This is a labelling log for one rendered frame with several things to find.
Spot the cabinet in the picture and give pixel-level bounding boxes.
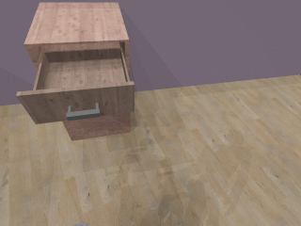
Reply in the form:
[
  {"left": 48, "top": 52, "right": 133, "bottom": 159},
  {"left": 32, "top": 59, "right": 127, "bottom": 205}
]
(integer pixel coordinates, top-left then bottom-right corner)
[{"left": 24, "top": 2, "right": 131, "bottom": 141}]

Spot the drawer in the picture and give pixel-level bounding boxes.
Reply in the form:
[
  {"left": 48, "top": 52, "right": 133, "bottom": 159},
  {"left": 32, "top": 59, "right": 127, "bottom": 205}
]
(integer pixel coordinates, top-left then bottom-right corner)
[{"left": 16, "top": 47, "right": 135, "bottom": 124}]

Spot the handle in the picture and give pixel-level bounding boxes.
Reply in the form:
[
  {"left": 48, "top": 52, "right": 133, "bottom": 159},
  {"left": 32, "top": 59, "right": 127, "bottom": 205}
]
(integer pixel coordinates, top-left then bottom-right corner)
[{"left": 66, "top": 103, "right": 101, "bottom": 121}]

